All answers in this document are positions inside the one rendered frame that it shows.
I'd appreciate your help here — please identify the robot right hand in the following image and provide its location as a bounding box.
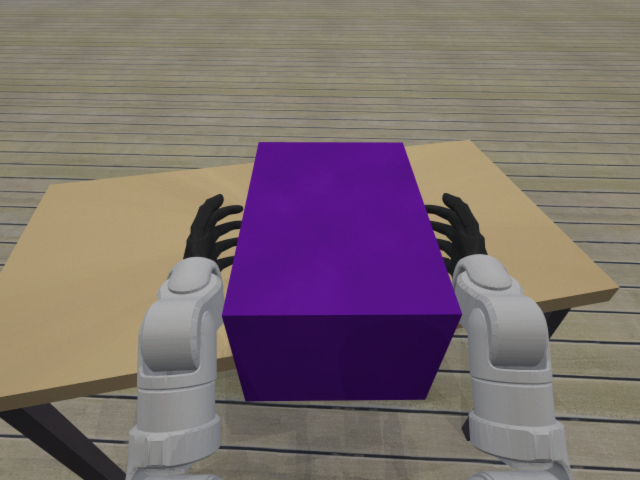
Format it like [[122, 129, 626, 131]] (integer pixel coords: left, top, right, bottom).
[[425, 193, 488, 278]]

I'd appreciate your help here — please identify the right robot forearm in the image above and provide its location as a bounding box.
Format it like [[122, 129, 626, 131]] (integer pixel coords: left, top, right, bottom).
[[452, 254, 574, 480]]

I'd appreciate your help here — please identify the left robot forearm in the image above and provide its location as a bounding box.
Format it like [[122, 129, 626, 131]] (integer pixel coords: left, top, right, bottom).
[[125, 257, 225, 480]]

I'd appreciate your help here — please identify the carton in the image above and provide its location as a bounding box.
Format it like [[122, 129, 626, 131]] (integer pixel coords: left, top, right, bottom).
[[222, 142, 462, 401]]

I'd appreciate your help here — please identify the robot left hand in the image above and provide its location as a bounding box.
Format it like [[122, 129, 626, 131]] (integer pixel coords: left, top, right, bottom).
[[183, 194, 243, 272]]

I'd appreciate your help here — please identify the table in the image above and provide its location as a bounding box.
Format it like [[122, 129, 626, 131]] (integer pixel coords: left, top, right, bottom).
[[0, 140, 620, 480]]

